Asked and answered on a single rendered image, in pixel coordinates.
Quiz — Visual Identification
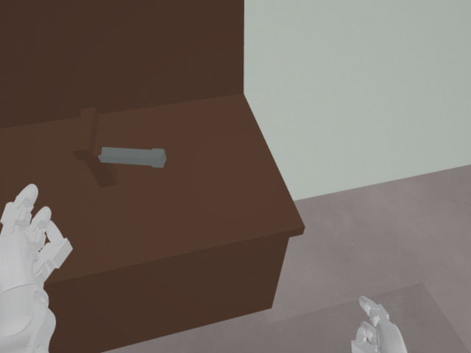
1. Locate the left robot hand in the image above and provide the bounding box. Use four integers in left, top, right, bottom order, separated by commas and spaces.
0, 184, 73, 295

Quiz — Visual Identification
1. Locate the tap lever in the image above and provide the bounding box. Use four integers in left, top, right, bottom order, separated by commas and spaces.
98, 147, 166, 168

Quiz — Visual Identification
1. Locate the left robot forearm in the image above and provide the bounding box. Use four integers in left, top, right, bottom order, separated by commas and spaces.
0, 284, 56, 353

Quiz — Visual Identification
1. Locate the right robot hand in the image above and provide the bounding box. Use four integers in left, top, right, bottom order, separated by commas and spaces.
351, 296, 408, 353

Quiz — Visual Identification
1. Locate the counter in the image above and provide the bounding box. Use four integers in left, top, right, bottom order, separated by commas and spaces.
0, 0, 305, 353

